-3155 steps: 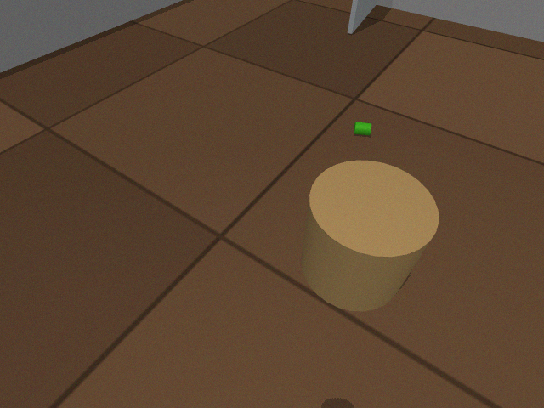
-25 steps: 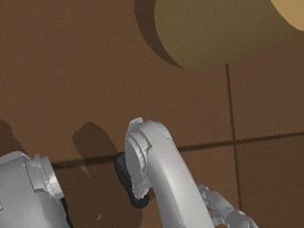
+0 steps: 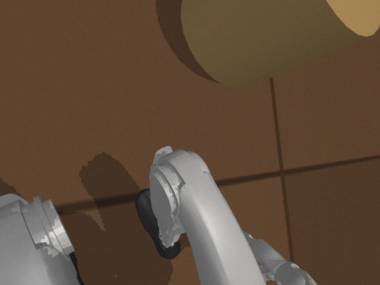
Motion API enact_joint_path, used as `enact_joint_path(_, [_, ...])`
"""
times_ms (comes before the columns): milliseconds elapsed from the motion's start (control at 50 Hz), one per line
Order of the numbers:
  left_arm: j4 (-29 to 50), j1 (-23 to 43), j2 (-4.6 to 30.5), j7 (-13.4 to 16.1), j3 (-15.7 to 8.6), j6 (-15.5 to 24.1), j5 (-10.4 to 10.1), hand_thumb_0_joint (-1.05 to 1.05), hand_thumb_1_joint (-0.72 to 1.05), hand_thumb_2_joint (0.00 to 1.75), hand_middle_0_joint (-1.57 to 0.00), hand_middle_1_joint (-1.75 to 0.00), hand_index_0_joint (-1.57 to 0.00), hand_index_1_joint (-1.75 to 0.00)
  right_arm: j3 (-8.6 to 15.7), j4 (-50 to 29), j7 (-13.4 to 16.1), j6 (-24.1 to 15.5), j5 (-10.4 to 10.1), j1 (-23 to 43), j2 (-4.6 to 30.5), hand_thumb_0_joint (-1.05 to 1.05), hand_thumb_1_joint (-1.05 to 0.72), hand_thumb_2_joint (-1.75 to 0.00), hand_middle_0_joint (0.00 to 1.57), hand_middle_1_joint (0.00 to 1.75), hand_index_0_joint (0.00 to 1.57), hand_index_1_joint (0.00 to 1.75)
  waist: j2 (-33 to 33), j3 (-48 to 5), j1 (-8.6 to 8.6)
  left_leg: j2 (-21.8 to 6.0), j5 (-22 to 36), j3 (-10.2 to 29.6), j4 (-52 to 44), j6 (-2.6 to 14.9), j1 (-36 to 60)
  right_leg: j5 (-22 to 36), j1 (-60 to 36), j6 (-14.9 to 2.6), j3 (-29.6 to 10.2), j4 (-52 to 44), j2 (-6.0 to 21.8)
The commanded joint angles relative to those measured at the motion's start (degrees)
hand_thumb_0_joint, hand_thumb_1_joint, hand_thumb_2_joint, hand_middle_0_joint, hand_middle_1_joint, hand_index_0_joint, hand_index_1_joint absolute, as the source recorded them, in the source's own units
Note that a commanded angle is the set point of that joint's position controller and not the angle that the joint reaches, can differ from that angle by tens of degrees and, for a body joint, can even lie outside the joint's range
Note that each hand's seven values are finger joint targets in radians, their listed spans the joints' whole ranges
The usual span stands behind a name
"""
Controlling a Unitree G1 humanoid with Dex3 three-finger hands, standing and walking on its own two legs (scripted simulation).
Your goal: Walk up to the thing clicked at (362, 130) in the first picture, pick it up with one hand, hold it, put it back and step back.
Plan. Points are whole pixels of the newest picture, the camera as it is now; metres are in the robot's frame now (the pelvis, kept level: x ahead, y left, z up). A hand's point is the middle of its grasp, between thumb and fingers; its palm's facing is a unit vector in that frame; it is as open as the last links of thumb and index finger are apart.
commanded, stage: rest palm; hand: left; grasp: from above
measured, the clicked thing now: out of the picture +0.46 +0.40 -0.27
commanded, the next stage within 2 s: close in 1.62 s
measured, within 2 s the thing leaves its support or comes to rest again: neither
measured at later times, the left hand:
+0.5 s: hand out of the picture +0.45 +0.37 -0.24, palm faces -0.42 -0.19 -0.89, open 14.3 cm
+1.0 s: hand out of the picture +0.44 +0.38 -0.24, palm faces -0.43 -0.19 -0.88, open 14.2 cm
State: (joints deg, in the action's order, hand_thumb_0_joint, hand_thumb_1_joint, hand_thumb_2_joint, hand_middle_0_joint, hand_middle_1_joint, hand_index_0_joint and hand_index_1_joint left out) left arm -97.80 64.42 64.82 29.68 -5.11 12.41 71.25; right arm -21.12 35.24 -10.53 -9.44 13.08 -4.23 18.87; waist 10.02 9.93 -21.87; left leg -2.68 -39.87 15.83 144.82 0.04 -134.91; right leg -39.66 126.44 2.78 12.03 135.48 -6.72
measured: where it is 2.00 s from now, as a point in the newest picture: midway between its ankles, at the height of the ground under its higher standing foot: (120, 258)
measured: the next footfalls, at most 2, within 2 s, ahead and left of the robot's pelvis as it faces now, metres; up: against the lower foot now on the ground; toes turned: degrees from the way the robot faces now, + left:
none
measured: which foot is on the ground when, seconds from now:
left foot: down 0.00-1.00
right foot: down 0.00-1.00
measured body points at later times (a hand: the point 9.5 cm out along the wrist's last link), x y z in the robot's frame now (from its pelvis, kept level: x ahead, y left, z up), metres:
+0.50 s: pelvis +0.00 +0.00 +0.00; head +0.28 +0.14 +0.32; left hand +0.47 +0.38 -0.19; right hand +0.08 -0.25 -0.05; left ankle +0.07 +0.13 -0.28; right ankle +0.11 -0.11 -0.28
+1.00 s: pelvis +0.00 +0.00 +0.00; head +0.28 +0.15 +0.32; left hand +0.46 +0.39 -0.19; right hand +0.08 -0.24 -0.05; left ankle +0.07 +0.13 -0.28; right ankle +0.11 -0.11 -0.28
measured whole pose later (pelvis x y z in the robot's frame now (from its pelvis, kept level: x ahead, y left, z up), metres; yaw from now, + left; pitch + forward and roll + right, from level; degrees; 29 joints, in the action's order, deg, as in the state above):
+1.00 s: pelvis +0.00 +0.00 +0.00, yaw -1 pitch +27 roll -15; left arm -96.9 64.2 66.5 28.4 -4.4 12.9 70.5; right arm -22.4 34.0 -10.2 -9.6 13.4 -3.5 19.7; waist 10.7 11.2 -21.7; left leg -2.8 -39.8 16.3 144.7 0.3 -134.5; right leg -39.3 125.8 3.0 12.4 134.8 -6.9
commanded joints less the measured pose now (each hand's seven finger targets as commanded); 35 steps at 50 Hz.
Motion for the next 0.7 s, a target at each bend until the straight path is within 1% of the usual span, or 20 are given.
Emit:
enact_joint_path(0, [7.85,14.35,15.37,2.29,-0.94,0.1,-0.97,0.0,-0.57,1.03,-0.07,-0.94,-0.04,-0.96,5.52,0.23,0.89,0.1,0.05,-9.61,19.43,0.0,-0.89,-0.9,0.2,0.3,0.2,0.3,-35.57,-37.01,-1.19,-2.28,13.64,-4.57,-14.2,0.26,30.96,16.76,-18.61,-4.0,4.82,-10.94,-1.08])
enact_joint_path(20, [6.37,13.1,13.91,1.87,-0.19,-0.09,-0.95,0.0,-0.58,1.03,-0.07,-0.93,-0.04,-0.96,5.59,0.27,0.71,-0.02,-0.05,-9.83,19.48,0.0,-0.89,-0.9,0.2,0.3,0.2,0.3,-34.8,-35.39,-1.63,-2.27,13.39,-4.41,-14.22,0.32,31.04,16.4,-17.56,-4.02,4.84,-10.9,-1.03])
enact_joint_path(40, [4.69,12.13,14.23,2.14,-0.88,-0.04,-1.42,0.0,-0.58,1.03,-0.07,-0.94,-0.04,-0.96,5.36,0.32,0.89,0.08,0.22,-9.54,19.65,0.0,-0.89,-0.9,0.2,0.3,0.2,0.3,-33.66,-35.22,-2.09,-2.43,12.72,-4.29,-14.34,0.44,29.99,16.02,-18.6,-3.82,5.03,-11.45,-1.31])
enact_joint_path(60, [7.83,14.66,14.2,2.09,-0.1,0.38,-1.42,0.0,-0.58,1.03,-0.07,-0.93,-0.03,-0.96,5.2,0.15,0.92,0.07,0.22,-9.96,19.69,0.0,-0.89,-0.9,0.2,0.3,0.2,0.3,-34.2,-35.66,-2.39,-2.3,13.53,-4.54,-13.78,0.58,29.98,17.12,-18.95,-3.63,4.87,-11.64,-1.28])
enact_joint_path(100, [5.26,12.3,15.6,1.98,-1.09,0.04,-1.26,0.0,-0.58,1.04,-0.07,-0.93,-0.04,-0.96,5.17,0.19,1.02,0.08,0.22,-10.13,19.9,0.0,-0.89,-0.9,0.2,0.3,0.2,0.3,-33.53,-35.67,-1.91,-2.39,13.29,-4.62,-13.85,0.68,29.97,16.73,-19.74,-3.59,4.69,-11.97,-1.31])
enact_joint_path(120, [7.62,13.43,14.73,1.81,-0.22,0.44,-1.36,0.0,-0.57,1.03,-0.07,-0.93,-0.04,-0.96,5.04,-0.03,0.99,0.14,0.4,-10.0,19.45,0.0,-0.89,-0.9,0.2,0.3,0.2,0.3,-33.86,-36.46,-1.66,-2.32,13.68,-4.69,-13.93,0.68,30.51,17.01,-19.6,-3.65,4.78,-12.05,-1.41])
enact_joint_path(140, [5.6,11.74,14.41,1.83,-0.27,0.31,-1.5,0.0,-0.57,1.03,-0.07,-0.94,-0.04,-0.97,5.1,0.39,1.1,0.18,0.46,-9.76,19.41,0.0,-0.89,-0.9,0.2,0.3,0.2,0.3,-33.21,-35.93,-1.71,-2.42,13.25,-4.47,-14.13,0.68,30.5,16.77,-19.72,-3.6,4.93,-12.22,-1.5])
enact_joint_path(180, [7.7,12.8,14.71,1.43,-0.04,0.33,-1.56,0.0,-0.56,1.02,-0.06,-0.95,-0.04,-0.97,5.09,0.1,1.05,0.08,0.39,-10.11,19.53,0.0,-0.89,-0.9,0.2,0.3,0.2,0.3,-33.94,-36.4,-1.65,-2.38,14.05,-4.83,-13.66,0.76,30.9,17.52,-20.43,-3.59,4.39,-12.28,-1.54])
enact_joint_path(200, [9.02,14.44,15.9,1.59,-0.85,0.65,-1.94,0.0,-0.56,1.02,-0.07,-0.94,-0.04,-0.97,5.16,0.45,1.15,0.04,0.22,-9.89,19.64,0.0,-0.89,-0.9,0.2,0.3,0.2,0.3,-34.52,-37.92,-1.33,-2.54,14.49,-4.34,-13.68,0.54,31.3,17.7,-19.67,-3.62,4.93,-11.71,-1.33])
enact_joint_path(220, [6.64,12.37,15.4,1.35,-0.61,0.26,-1.44,0.0,-0.56,1.02,-0.07,-0.95,-0.04,-0.97,5.01,0.22,1.08,0.03,0.47,-10.26,19.8,0.0,-0.89,-0.9,0.2,0.3,0.2,0.3,-34.74,-36.8,-1.93,-2.46,14.59,-4.42,-13.75,0.51,31.76,17.46,-19.61,-3.65,5.0,-11.63,-1.31])
enact_joint_path(240, [7.47,12.88,13.95,1.05,0.47,0.48,-2.1,0.0,-0.56,1.01,-0.07,-0.95,-0.05,-0.97,5.12,0.31,1.0,-0.01,0.26,-9.84,19.57,0.0,-0.89,-0.9,0.2,0.3,0.2,0.3,-35.26,-35.24,-1.95,-2.55,14.21,-4.46,-13.96,0.49,30.96,17.19,-19.09,-3.75,4.7,-11.77,-1.39])
enact_joint_path(260, [6.15,12.01,15.65,1.13,-0.95,0.34,-1.75,0.0,-0.57,1.03,-0.07,-0.93,-0.04,-0.96,5.28,0.69,1.07,0.06,0.23,-10.29,20.11,0.0,-0.89,-0.9,0.2,0.3,0.2,0.3,-33.25,-35.92,-2.06,-2.62,13.73,-4.11,-13.59,0.64,30.92,16.8,-19.34,-3.51,4.97,-11.97,-1.25])
enact_joint_path(320, [8.13,13.54,14.61,1.21,0.1,0.83,-1.71,0.0,-0.56,1.03,-0.07,-0.93,-0.04,-0.96,5.0,-0.24,1.03,0.11,0.19,-9.94,19.65,0.0,-0.89,-0.9,0.2,0.3,0.2,0.3,-34.04,-35.45,-2.17,-2.43,13.73,-4.49,-13.7,0.64,30.17,17.18,-19.83,-3.64,4.77,-12.11,-1.34])
enact_joint_path(340, [5.01,10.76,15.91,1.55,-1.51,0.54,-1.87,0.0,-0.56,1.02,-0.07,-0.93,-0.04,-0.96,5.01,0.33,1.07,0.16,0.36,-10.07,19.91,0.0,-0.89,-0.9,0.2,0.3,0.2,0.3,-32.72,-35.09,-1.68,-2.55,13.54,-4.57,-13.52,0.77,29.63,17.09,-20.57,-3.4,4.74,-12.5,-1.48])
enact_joint_path(360, [8.61,12.63,14.95,1.39,-0.1,0.89,-1.72,0.0,-0.56,1.02,-0.07,-0.94,-0.04,-0.96,4.75,0.01,1.06,0.05,0.43,-9.97,19.62,0.0,-0.89,-0.9,0.2,0.3,0.2,0.3,-33.35,-35.59,-1.74,-2.53,14.39,-4.56,-13.59,0.66,30.29,17.69,-20.43,-3.55,4.68,-12.09,-1.55])
enact_joint_path(460, [8.38,12.95,16.4,2.12,-1.17,0.97,-1.88,0.0,-0.54,1.0,-0.07,-0.95,-0.05,-0.97,4.77,-0.05,1.15,0.14,0.65,-9.46,19.72,0.0,-0.89,-0.9,0.2,0.3,0.2,0.3,-34.45,-37.5,-1.35,-2.7,14.75,-4.75,-13.38,0.69,30.76,18.3,-21.64,-3.47,4.81,-12.38,-1.78])
enact_joint_path(500, [7.89,12.46,15.43,2.23,-0.41,0.82,-1.83,0.0,-0.54,1.0,-0.07,-0.95,-0.05,-0.97,5.0,-0.32,1.12,0.24,0.26,-9.27,19.77,0.0,-0.89,-0.9,0.2,0.3,0.2,0.3,-33.42,-35.38,-1.56,-2.64,12.73,-4.7,-13.91,0.69,29.55,16.56,-20.57,-3.71,4.54,-12.56,-1.66])
enact_joint_path(620, [8.3,13.45,15.87,2.18,-0.47,-0.09,-1.31,0.0,-0.53,1.0,-0.07,-0.94,-0.05,-0.96,4.99,-0.26,0.87,-0.04,0.38,-9.41,20.15,0.0,-0.89,-0.9,0.2,0.3,0.2,0.3,-35.57,-37.04,-1.63,-2.84,15.2,-3.78,-14.22,0.24,32.69,17.91,-19.38,-3.78,5.24,-11.62,-1.49])
enact_joint_path(660, [6.14,11.35,14.23,2.1,0.16,-0.35,-1.68,0.0,-0.53,1.0,-0.07,-0.94,-0.05,-0.96,4.84,-0.23,0.91,0.18,0.62,-9.22,19.85,0.0,-0.89,-0.9,0.2,0.3,0.2,0.3,-33.78,-35.25,-1.99,-2.82,14.07,-4.06,-14.3,0.47,30.85,17.42,-19.85,-3.66,5.16,-12.27,-1.76])
enact_joint_path(680, [7.38,12.95,14.53,2.04,0.22,-0.08,-2.01,0.0,-0.53,1.0,-0.07,-0.95,-0.05,-0.96,4.81,-0.07,0.98,0.18,0.37,-9.17,19.89,0.0,-0.89,-0.9,0.2,0.3,0.2,0.3,-34.44,-34.99,-2.14,-2.79,13.62,-3.9,-14.45,0.31,30.28,17.18,-19.28,-3.72,5.21,-11.94,-1.52])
